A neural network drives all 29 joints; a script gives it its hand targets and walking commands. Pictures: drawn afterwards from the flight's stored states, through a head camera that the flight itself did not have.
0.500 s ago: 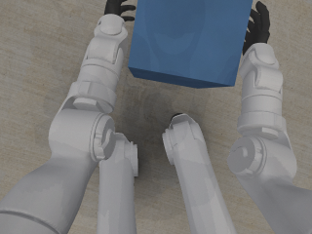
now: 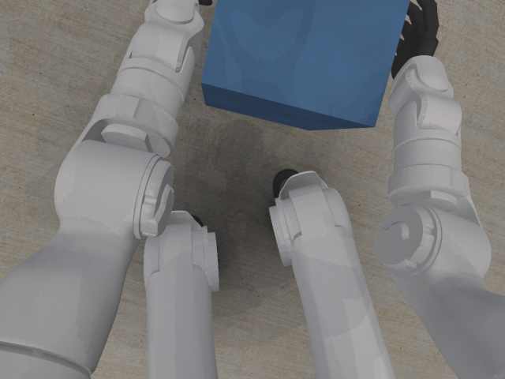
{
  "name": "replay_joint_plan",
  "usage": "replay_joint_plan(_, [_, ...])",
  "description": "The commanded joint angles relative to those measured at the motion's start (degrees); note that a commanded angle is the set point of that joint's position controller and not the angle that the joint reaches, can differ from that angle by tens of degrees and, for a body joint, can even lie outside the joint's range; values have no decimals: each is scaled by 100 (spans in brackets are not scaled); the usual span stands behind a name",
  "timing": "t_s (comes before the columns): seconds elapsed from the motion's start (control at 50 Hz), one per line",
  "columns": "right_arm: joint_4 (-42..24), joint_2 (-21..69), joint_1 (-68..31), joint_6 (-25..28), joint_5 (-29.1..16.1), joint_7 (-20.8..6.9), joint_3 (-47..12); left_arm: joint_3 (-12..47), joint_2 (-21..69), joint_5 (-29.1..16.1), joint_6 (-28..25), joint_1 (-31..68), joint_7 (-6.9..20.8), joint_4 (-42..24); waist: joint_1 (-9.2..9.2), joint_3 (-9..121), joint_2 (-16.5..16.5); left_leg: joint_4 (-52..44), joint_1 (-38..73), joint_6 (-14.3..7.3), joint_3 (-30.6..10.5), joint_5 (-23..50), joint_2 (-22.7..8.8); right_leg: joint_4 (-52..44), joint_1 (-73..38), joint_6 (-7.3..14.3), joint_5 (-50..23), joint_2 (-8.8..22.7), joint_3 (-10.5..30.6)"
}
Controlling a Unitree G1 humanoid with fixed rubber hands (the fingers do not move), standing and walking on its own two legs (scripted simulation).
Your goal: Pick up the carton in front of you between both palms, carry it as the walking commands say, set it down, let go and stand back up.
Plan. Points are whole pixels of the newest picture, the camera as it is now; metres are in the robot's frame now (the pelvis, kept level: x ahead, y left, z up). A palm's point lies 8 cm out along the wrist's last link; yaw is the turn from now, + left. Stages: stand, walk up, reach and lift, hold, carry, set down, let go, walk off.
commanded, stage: set down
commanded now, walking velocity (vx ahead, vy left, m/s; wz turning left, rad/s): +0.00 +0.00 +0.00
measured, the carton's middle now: (286, 47) +0.49 -0.16 -0.24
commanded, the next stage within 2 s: none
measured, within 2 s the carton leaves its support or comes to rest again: rests again in 0.46 s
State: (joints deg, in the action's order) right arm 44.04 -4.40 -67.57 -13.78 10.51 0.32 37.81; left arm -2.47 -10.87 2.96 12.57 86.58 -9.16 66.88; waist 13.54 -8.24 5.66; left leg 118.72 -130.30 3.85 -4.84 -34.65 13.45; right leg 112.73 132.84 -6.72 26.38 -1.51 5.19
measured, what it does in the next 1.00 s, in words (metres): stands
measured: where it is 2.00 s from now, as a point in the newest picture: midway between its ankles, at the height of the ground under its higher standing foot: (244, 251)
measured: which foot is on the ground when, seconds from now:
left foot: down 0.00-1.00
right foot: down 0.00-1.00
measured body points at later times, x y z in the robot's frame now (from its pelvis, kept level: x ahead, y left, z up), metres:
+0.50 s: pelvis +0.00 +0.00 -0.01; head +0.37 -0.04 +0.24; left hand +0.56 -0.02 -0.21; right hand +0.44 -0.30 -0.20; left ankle +0.09 +0.11 -0.37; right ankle +0.13 -0.15 -0.37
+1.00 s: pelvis -0.01 +0.00 -0.02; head +0.37 -0.03 +0.21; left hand +0.57 +0.00 -0.22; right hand +0.42 -0.34 -0.22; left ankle +0.09 +0.11 -0.37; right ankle +0.13 -0.15 -0.37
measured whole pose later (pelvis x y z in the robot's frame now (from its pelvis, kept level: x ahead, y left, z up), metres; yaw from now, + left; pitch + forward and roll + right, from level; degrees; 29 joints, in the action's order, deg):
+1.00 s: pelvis -0.01 +0.00 -0.02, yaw -2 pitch +40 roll -4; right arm 67.1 -15.7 -74.3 1.5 -1.8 2.0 30.7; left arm 8.3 -19.7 -5.7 6.4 89.1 -5.3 67.4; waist 13.4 -19.8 1.8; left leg 124.3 -129.3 1.5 -2.9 -35.2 7.7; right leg 116.8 132.0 -3.8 25.2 2.2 1.6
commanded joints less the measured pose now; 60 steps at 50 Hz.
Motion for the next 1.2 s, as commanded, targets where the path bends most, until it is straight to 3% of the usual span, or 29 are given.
replay_joint_plan(0.0, [-220, 2987, -3582, 192, -397, -1295, -1983, 886, 4789, -402, -321, 2302, 1216, -624, 912, 5886, 987, -1089, 2232, -216, 674, 1439, -124, -507, -3345, 268, -2220, -182, -1168])
replay_joint_plan(0.48, [514, 2226, -3411, 677, -479, -1009, -1738, 1095, 3890, -560, -695, 2435, 1322, -488, 853, 4825, 863, -780, 1564, -292, 505, 1428, -287, -244, -3036, 436, -2283, -96, -930])
replay_joint_plan(0.7, [1048, 1569, -2930, 802, -332, -879, -1271, 1008, 3071, -436, -738, 2315, 1273, -227, 804, 4258, 901, -808, 1598, -312, 359, 1010, -379, -151, -2568, 450, -1728, -34, -912])
replay_joint_plan(0.76, [1245, 1054, -2627, 914, -354, -757, -1034, 1071, 2483, -545, -767, 2371, 1159, -344, 867, 4281, 833, -807, 1740, -271, 323, 953, -474, -114, -2672, 399, -1714, 30, -951])
replay_joint_plan(0.8, [1414, 20, -2120, 1085, -389, -519, -682, 979, 1325, -614, -797, 2207, 938, -471, 918, 4338, 783, -783, 1905, -219, 312, 950, -589, -76, -2816, 347, -1744, 110, -973])
replay_joint_plan(0.86, [1680, -1992, -1436, 1479, -631, 69, -291, 869, -792, -622, -776, 1858, 448, -463, 970, 4459, 655, -732, 2165, -145, 236, 1006, -751, -93, -3066, 276, -1859, 241, -972])
replay_joint_plan(0.92, [1803, -2306, -1559, 1669, -1125, 242, -550, 1027, -1060, -812, -708, 1895, 350, -427, 904, 4548, 691, -688, 2379, -119, 175, 1109, -836, -93, -3027, 300, -1988, 309, -954])
replay_joint_plan(1.04, [1824, -2149, -1669, 1709, -2044, 142, -1259, 1304, -918, -1121, -713, 1967, 417, -981, 782, 5063, 853, -503, 2877, -122, 276, 1381, -909, -92, -3332, 343, -2495, 342, -866])
replay_joint_plan(1.18, [686, -2511, -1262, 1483, -2164, 370, -1219, 1073, -1307, -958, -454, 1974, 266, -2062, 914, 6882, 893, -489, 3710, -85, 714, 1151, -801, -399, -4935, 380, -2829, 168, -1007])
